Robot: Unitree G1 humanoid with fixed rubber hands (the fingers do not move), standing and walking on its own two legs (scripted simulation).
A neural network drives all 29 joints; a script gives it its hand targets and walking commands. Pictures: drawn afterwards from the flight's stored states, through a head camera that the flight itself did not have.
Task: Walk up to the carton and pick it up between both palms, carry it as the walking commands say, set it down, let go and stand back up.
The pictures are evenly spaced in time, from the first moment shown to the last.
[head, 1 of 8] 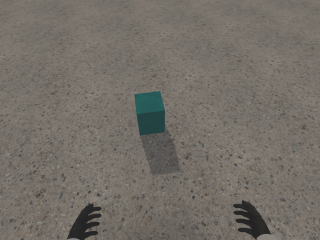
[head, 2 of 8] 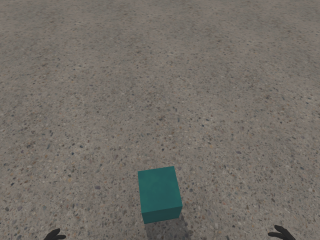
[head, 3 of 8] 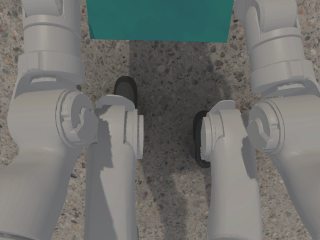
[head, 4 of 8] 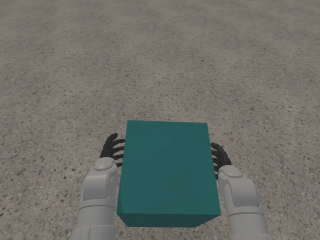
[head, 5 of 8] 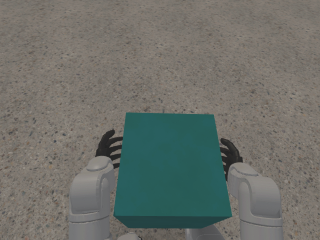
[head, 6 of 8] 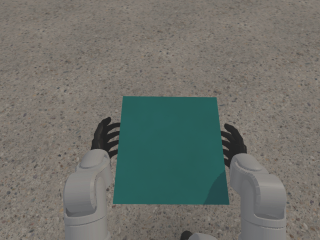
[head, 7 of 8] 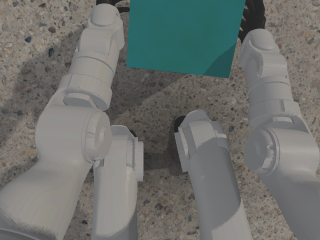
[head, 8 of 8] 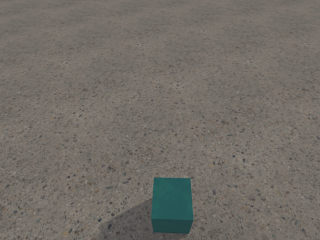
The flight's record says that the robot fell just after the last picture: no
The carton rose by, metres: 0.68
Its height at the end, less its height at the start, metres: +0.00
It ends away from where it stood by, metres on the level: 2.22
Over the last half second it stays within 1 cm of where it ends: yes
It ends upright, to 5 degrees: yes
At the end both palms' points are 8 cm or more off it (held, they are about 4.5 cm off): yes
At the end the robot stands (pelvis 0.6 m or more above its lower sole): yes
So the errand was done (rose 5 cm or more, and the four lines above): yes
